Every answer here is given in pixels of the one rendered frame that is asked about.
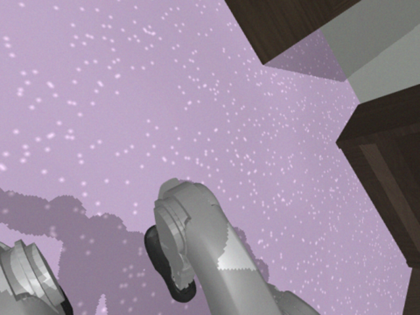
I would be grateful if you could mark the left robot foot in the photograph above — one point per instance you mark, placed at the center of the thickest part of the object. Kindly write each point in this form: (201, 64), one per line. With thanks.
(66, 305)

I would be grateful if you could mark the right robot hand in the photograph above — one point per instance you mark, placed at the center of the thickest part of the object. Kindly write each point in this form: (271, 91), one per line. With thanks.
(290, 304)

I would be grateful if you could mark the bookshelf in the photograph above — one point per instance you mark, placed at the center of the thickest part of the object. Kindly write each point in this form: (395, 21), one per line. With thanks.
(381, 141)

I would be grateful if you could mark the right robot foot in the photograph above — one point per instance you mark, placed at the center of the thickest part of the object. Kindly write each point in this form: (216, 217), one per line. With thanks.
(161, 264)

